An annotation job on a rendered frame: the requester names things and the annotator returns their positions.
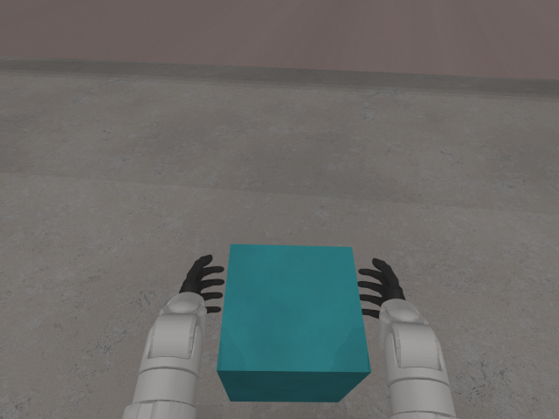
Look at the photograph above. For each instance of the robot left hand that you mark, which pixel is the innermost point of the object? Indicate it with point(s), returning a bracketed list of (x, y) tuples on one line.
[(194, 284)]

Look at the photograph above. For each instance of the robot right forearm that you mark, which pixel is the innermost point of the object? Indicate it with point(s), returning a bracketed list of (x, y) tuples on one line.
[(415, 365)]

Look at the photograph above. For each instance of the robot right hand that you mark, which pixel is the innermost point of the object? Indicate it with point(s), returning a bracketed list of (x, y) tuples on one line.
[(389, 289)]

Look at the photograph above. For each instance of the robot left forearm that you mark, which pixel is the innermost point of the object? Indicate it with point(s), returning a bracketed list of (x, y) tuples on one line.
[(170, 365)]

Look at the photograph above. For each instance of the carton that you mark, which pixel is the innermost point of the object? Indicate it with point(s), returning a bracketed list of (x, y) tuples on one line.
[(292, 327)]

